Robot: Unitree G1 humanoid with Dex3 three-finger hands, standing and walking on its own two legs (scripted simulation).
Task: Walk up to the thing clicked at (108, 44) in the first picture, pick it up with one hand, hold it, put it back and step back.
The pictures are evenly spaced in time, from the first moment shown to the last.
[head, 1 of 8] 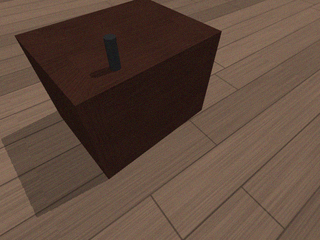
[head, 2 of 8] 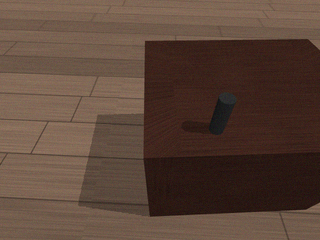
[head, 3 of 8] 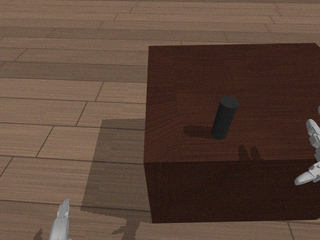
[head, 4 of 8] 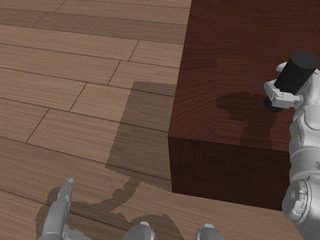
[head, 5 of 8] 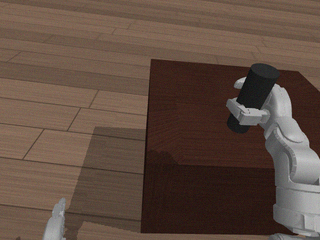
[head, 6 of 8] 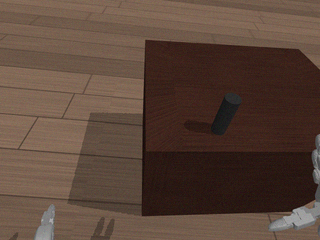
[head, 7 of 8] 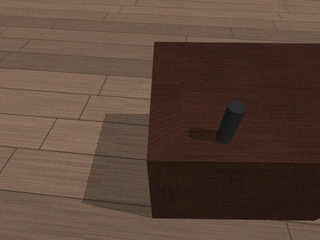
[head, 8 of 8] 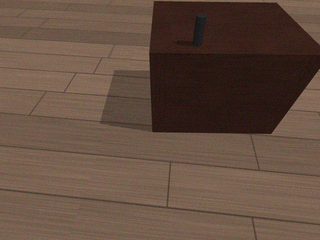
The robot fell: no
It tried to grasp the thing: yes
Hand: right
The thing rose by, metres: 0.24
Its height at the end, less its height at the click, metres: +0.00
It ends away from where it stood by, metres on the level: 0.01
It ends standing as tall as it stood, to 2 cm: yes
